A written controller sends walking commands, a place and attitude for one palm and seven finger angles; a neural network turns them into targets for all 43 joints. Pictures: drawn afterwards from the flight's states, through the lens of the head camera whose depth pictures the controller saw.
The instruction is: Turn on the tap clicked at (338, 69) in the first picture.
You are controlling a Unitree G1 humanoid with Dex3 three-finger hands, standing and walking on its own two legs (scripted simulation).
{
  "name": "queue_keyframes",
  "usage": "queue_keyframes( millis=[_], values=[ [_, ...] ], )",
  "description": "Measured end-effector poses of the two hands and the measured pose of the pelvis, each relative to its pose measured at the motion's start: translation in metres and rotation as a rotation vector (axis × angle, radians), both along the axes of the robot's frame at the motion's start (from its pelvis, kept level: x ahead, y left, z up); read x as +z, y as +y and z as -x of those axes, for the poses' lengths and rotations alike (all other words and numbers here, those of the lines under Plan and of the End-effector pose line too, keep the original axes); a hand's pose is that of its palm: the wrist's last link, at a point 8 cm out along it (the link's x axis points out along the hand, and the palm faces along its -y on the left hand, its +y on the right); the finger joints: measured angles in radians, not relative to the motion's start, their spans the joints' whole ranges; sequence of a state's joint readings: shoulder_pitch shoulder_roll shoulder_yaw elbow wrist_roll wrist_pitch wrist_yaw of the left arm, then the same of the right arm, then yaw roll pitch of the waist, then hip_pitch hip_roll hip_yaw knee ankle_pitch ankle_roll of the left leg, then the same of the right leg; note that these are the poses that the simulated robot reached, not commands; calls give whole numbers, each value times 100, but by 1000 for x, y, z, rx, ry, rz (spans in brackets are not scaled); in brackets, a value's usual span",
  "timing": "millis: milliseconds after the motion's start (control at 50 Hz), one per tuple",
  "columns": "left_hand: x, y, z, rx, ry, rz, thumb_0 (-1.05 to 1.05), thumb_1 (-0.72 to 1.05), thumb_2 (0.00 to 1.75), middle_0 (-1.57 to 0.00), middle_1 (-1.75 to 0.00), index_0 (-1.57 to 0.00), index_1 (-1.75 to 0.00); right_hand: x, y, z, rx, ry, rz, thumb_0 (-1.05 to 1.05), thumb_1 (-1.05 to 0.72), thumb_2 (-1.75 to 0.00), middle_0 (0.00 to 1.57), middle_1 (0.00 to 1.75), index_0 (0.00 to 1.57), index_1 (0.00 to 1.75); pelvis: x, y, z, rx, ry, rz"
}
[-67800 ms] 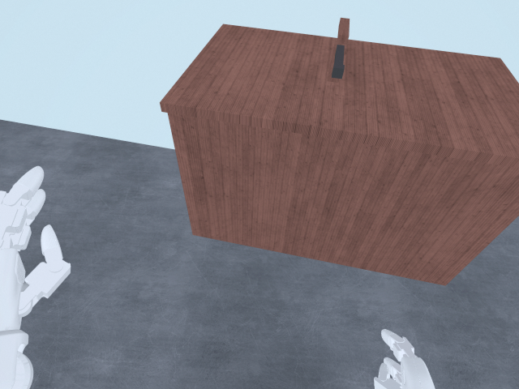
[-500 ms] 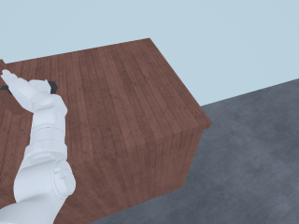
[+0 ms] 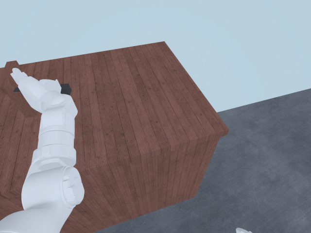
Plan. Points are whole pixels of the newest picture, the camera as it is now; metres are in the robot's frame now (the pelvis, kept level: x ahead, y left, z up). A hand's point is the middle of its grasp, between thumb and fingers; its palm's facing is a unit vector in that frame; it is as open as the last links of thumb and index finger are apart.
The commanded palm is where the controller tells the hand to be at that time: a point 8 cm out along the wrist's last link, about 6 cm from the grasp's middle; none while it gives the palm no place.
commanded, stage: draw the hand back beside the body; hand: left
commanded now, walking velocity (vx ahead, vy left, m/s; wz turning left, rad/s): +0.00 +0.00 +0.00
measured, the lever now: (65, 90) +0.51 +0.30 +0.09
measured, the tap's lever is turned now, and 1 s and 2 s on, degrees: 75 75 75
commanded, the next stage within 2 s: step back with the hand held close in 1.58 s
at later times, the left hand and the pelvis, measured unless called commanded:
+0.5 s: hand (44, 120) +0.34 +0.27 +0.15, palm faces +0.41 -0.89 -0.22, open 7.7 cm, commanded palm +0.31 +0.28 +0.18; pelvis +0.00 +0.00 +0.01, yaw -4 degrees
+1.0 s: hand (32, 147) +0.25 +0.25 +0.17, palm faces +0.36 -0.89 -0.27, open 7.5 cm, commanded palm +0.21 +0.28 +0.18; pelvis -0.01 +0.00 +0.01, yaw -3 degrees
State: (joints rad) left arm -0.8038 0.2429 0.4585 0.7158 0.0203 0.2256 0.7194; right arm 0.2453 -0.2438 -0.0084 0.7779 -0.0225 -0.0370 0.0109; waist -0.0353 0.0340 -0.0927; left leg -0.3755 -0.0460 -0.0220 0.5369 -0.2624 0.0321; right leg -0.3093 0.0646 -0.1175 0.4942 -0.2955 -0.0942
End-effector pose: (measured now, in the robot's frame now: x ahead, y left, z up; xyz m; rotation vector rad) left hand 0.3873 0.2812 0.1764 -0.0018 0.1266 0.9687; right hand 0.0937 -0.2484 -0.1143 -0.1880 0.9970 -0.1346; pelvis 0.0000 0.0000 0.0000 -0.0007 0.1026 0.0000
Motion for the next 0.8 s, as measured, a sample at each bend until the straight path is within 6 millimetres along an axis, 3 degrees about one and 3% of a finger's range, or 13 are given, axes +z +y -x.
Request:
queue_keyframes(
  millis=[140, 280, 340, 440, 540, 640, 800],
  values=[
    [1, -5, -3, -39, -2, -18, 2, 90, 90, -15, -15, -15, -15, -2, 2, 8, -8, 21, 2, 0, -90, -90, 20, 30, 20, 30, 0, 2, 2, -4, -2, 0],
    [6, -27, 0, -469, -72, -94, 2, 90, 90, -15, -16, -15, -16, 7, -3, 15, -116, -13, 12, 1, -90, -90, 20, 30, 20, 30, 4, 3, -2, -57, -49, -3],
    [-4, -24, 15, -564, -83, -62, 2, 90, 90, -16, -16, -16, -17, 14, -5, 13, -148, -50, 16, 1, -90, -90, 20, 30, 20, 30, 6, 2, -3, -77, -80, -1],
    [-24, 9, 59, -592, -11, -183, 2, 89, 90, -17, -18, -17, -18, 25, -9, 4, -135, -133, 10, 1, -90, -90, 20, 30, 20, 30, 9, 1, 0, -84, -129, 2],
    [-6, 28, 106, -548, -85, -301, 2, 90, 90, -17, -19, -17, -19, 30, -7, -15, -32, -169, 28, 1, -90, -90, 20, 30, 20, 30, 10, 4, 7, -55, -156, 5],
    [10, 16, 122, -581, -176, -351, 2, 90, 90, -17, -21, -17, -21, 35, 6, -43, 46, -220, 15, 1, -90, -90, 20, 30, 20, 30, 10, 7, 16, -28, -168, 3],
    [-10, -10, 129, -698, -150, -315, 2, 89, 90, -18, -23, -18, -23, 54, 29, -66, 42, -339, -48, 1, -90, -90, 20, 30, 20, 30, 12, 6, 16, -53, -179, 2]
  ],
)
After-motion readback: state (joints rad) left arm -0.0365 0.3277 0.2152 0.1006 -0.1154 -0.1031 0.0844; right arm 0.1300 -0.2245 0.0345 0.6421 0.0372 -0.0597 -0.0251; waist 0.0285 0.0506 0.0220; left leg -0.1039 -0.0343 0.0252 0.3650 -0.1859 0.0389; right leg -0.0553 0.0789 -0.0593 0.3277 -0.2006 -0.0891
